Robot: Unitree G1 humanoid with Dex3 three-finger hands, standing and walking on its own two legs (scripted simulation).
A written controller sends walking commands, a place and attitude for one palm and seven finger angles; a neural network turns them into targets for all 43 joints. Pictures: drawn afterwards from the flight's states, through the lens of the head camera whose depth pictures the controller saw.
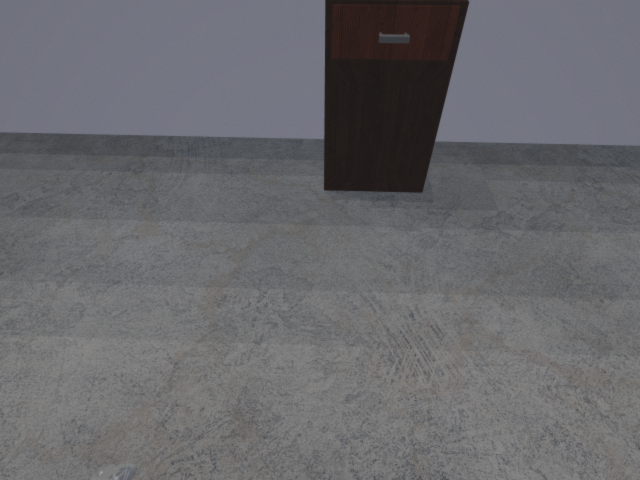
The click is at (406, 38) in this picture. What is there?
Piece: drawer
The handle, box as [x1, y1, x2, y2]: [379, 32, 409, 42]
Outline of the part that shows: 379,32 379,42 408,42 409,35 406,33 404,33 403,35 382,34 381,32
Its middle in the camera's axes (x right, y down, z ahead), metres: +0.26 -0.72 +1.39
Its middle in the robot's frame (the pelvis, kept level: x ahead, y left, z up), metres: +1.53 -0.19 -0.03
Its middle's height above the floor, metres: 0.74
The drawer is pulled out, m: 0.00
